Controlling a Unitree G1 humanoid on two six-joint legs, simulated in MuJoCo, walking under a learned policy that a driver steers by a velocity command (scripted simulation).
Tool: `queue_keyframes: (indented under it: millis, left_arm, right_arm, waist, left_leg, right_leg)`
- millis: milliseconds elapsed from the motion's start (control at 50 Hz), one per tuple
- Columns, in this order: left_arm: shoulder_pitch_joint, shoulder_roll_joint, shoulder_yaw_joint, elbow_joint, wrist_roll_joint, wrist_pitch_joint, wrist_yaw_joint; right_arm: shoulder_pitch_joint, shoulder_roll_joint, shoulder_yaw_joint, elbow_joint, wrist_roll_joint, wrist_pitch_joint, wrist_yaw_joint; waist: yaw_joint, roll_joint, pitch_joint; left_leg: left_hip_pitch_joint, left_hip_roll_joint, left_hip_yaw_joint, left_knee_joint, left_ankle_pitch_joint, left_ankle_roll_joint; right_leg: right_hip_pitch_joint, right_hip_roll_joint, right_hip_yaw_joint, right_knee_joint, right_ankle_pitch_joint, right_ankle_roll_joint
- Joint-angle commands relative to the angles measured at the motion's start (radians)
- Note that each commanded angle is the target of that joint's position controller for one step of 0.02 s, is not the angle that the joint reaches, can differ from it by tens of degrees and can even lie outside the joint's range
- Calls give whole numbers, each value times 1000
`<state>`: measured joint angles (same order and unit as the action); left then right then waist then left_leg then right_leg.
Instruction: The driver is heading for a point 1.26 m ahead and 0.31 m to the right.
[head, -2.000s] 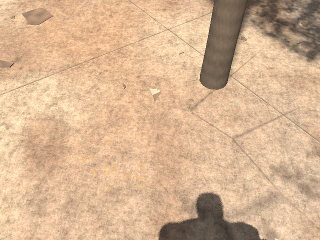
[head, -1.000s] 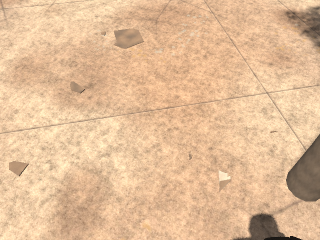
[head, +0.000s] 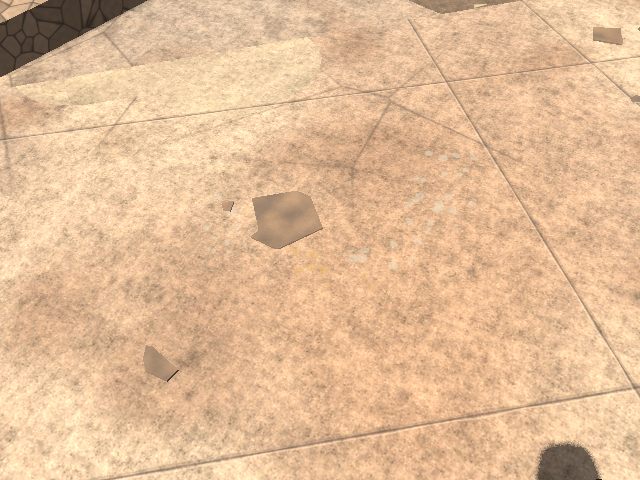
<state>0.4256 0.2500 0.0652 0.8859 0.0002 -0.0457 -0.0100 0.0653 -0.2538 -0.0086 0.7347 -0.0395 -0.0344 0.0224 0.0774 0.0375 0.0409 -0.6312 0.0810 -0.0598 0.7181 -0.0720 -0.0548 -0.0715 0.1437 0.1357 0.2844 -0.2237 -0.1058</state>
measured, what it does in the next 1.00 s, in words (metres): walks ahead, turning right: left foot, then right foot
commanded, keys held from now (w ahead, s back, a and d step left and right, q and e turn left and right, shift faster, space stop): w+e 0.02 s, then e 0.70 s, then no key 0.28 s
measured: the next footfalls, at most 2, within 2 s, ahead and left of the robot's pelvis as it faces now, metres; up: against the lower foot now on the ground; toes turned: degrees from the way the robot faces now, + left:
left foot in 0.14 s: +0.25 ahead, +0.12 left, +0.00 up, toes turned -7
right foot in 0.62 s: +0.17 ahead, -0.09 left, +0.00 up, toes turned -25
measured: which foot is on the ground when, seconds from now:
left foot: up 0.00-0.12, down 0.14-0.62, up 0.64-1.00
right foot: down 0.00-0.14, up 0.16-0.60, down 0.62-1.00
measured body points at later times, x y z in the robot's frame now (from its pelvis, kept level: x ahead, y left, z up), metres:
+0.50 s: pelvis +0.15 +0.04 +0.00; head +0.19 +0.04 +0.44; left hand +0.37 +0.25 -0.12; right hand +0.15 -0.25 -0.12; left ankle +0.21 +0.13 -0.75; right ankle +0.15 -0.09 -0.69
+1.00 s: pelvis +0.15 +0.01 -0.01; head +0.17 +0.00 +0.44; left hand +0.40 +0.17 -0.11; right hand +0.11 -0.27 -0.13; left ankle +0.21 +0.11 -0.73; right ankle +0.13 -0.07 -0.75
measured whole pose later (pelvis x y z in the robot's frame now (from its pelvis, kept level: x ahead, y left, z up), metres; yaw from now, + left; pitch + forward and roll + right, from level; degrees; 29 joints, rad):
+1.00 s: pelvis +0.15 +0.01 -0.01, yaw -31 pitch +0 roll +0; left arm 0.20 0.26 0.04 0.70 0.02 0.04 0.00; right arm 0.22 -0.26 -0.04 0.75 -0.01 0.07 0.00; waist 0.01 -0.01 0.04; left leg -0.31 -0.01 0.00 0.67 -0.38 0.01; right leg -0.26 0.09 0.08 0.47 -0.20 -0.06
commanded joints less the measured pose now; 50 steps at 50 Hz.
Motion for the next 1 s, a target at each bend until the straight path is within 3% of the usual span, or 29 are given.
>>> queue_keyframes:
  millis: [20, 80, 100, 120, 140, 160, 180, 200, 220, 240, 280, 320, 420, 520, 580, 600, 620, 640, 660, 680, 700, 720, 740, 760, 800, 920, 960, 1000]
  left_arm:
    - [67, 169, 41, -45, 10, -5, 11]
    - [22, 181, 47, -64, 16, 5, 23]
    - [-5, 187, 49, -74, 12, 3, 24]
    - [-34, 186, 48, -83, -3, -4, 19]
    - [-36, 133, 34, -121, -23, -13, 14]
    - [127, 55, 19, -139, -54, -2, 29]
    - [138, 157, 34, -106, -3, 20, 42]
    - [63, 164, 41, -102, 13, 32, 36]
    - [14, 143, 39, -111, 18, 40, 27]
    - [-15, 134, 39, -118, 24, 54, 15]
    - [-12, 117, 37, -125, 26, 81, -6]
    - [-30, 112, 36, -141, 18, 92, -13]
    - [-154, 94, 20, -202, 26, 115, -30]
    - [-247, 97, 8, -253, 20, 117, -39]
    - [-250, 99, 9, -272, 16, 103, -38]
    - [-220, 104, 11, -261, 21, 91, -31]
    - [-180, 152, 23, -250, 32, 75, -18]
    - [-193, 302, 52, -287, 29, 67, -6]
    - [-91, 311, 72, -264, 16, 73, -1]
    - [-109, 266, 56, -249, 16, 77, 5]
    - [-183, 221, 42, -254, 12, 83, 10]
    - [-245, 196, 35, -266, 9, 86, 13]
    - [-276, 169, 27, -276, 5, 86, 16]
    - [-271, 154, 20, -276, 4, 83, 14]
    - [-247, 154, 18, -268, 10, 73, 12]
    - [-211, 158, 15, -247, 25, 72, 9]
    - [-213, 160, 14, -240, 28, 74, 8]
    - [-238, 151, 7, -234, 21, 75, 12]
  right_arm:
    - [-138, -73, -10, -109, 9, -23, -1]
    - [-58, -99, -17, -96, 12, -41, -14]
    - [20, -119, -24, -72, 11, -49, -23]
    - [121, -144, -33, -49, 5, -64, -34]
    - [260, -216, -49, -40, -13, -74, -50]
    - [266, -292, -68, -55, -11, -53, -49]
    - [253, -221, -66, -55, 20, -32, -43]
    - [203, -128, -41, -66, 24, -29, -42]
    - [155, -83, -26, -68, 20, -28, -42]
    - [133, -74, -22, -69, 18, -26, -47]
    - [128, -99, -30, -58, 20, -26, -48]
    - [132, -112, -37, -54, 17, -29, -48]
    - [140, -126, -48, -44, 14, -11, -51]
    - [172, -177, -71, -37, 9, 15, -39]
    - [183, -205, -85, -31, 18, 36, -36]
    - [199, -200, -87, -23, 20, 45, -36]
    - [253, -167, -82, -13, 14, 53, -31]
    - [265, -74, -56, -80, 13, 62, -25]
    - [160, -130, -64, -93, 8, 81, -41]
    - [144, -124, -65, -95, 22, 88, -42]
    - [153, -123, -66, -84, 32, 83, -41]
    - [163, -135, -72, -76, 26, 77, -41]
    - [196, -148, -77, -55, 12, 77, -39]
    - [213, -149, -78, -44, 9, 79, -36]
    - [204, -117, -70, -45, 19, 89, -27]
    - [142, -81, -52, -57, 26, 98, -24]
    - [146, -79, -50, -54, 33, 93, -28]
    - [184, -60, -44, -37, 35, 83, -34]
  waist:
    - [17, -107, -15]
    - [-33, -123, -33]
    - [-67, -124, -65]
    - [-126, -93, -117]
    - [-169, 0, -252]
    - [-103, 221, -408]
    - [-90, 101, -392]
    - [-84, 29, -261]
    - [-72, 17, -174]
    - [-65, 64, -135]
    - [-46, 117, -113]
    - [-35, 97, -133]
    - [-48, 107, -103]
    - [-87, 129, -96]
    - [-84, 116, -87]
    - [-69, 71, -92]
    - [-64, -91, -103]
    - [-98, -382, -82]
    - [11, -241, -110]
    - [-24, -196, -79]
    - [-63, -174, -41]
    - [-89, -182, -41]
    - [-99, -191, -64]
    - [-100, -173, -95]
    - [-93, -159, -120]
    - [-50, -174, -81]
    - [-52, -172, -76]
    - [-87, -144, -77]
  left_leg:
    - [13, -59, 45, -75, 23, 3]
    - [185, -110, 30, -189, -34, 37]
    - [298, -130, 32, -242, -22, 54]
    - [467, -94, 15, -324, 92, 81]
    - [722, 129, -153, -291, 254, 134]
    - [937, 442, -470, -249, 631, 285]
    - [838, 414, -509, -237, 636, 314]
    - [719, 344, -360, -264, 609, 288]
    - [624, 280, -236, -305, 589, 251]
    - [568, 234, -160, -337, 554, 229]
    - [477, 193, -64, -377, 571, 233]
    - [463, 202, -21, -391, 569, 256]
    - [429, 211, 67, -433, 317, 258]
    - [411, 230, 118, -396, 132, 234]
    - [427, 240, 134, -308, 57, 193]
    - [396, 219, 165, -233, 9, 149]
    - [320, 159, 228, -55, -118, 86]
    - [46, -18, 277, 197, -575, -2]
    - [13, -50, 111, 341, -591, -2]
    - [9, -38, 62, 388, -517, 1]
    - [25, -27, 40, 366, -423, 9]
    - [39, -26, 38, 337, -364, 13]
    - [68, -41, 56, 356, -328, 12]
    - [94, -52, 60, 369, -319, 11]
    - [116, -64, 63, 325, -314, 15]
    - [235, -86, 68, 56, -334, 50]
    - [300, -101, 72, -28, -338, 65]
    - [412, -109, 79, -202, -251, 81]
  right_leg:
    - [27, -248, 210, -3, 410, -109]
    - [13, -230, 225, 133, 620, -46]
    - [-4, -204, 229, 209, 678, -17]
    - [-57, -150, 196, 350, 660, 15]
    - [-197, -104, 138, 590, 361, 47]
    - [-418, 43, -12, 867, -446, 68]
    - [-458, -43, -34, 966, -415, 63]
    - [-470, -70, -34, 979, -341, 73]
    - [-476, -98, -48, 946, -290, 89]
    - [-471, -120, -55, 923, -252, 103]
    - [-423, -114, -82, 926, -199, 125]
    - [-419, -110, -89, 919, -172, 133]
    - [-425, -159, -124, 736, -82, 133]
    - [-293, -152, -191, 505, -126, 105]
    - [-211, -134, -217, 317, -123, 75]
    - [-134, -118, -207, 200, -53, 62]
    - [-45, -207, -46, 56, 20, 39]
    - [35, -511, 377, 20, 396, -80]
    - [-6, -532, 357, 45, 508, -200]
    - [-34, -470, 275, 53, 494, -197]
    - [-80, -398, 198, 39, 422, -157]
    - [-84, -341, 157, 37, 374, -119]
    - [-81, -315, 121, 45, 424, -115]
    - [-75, -311, 110, 51, 465, -116]
    - [-58, -315, 108, 50, 452, -126]
    - [-94, -319, 162, 41, 248, -120]
    - [-121, -322, 184, 56, 256, -117]
    - [-160, -307, 191, 91, 260, -91]
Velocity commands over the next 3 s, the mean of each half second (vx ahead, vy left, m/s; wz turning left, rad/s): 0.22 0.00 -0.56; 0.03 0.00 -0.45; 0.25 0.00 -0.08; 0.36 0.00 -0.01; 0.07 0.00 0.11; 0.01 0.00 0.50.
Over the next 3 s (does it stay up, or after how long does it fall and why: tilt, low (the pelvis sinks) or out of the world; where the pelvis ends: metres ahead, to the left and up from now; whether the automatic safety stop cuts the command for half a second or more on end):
stays up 0.49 -0.12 0.00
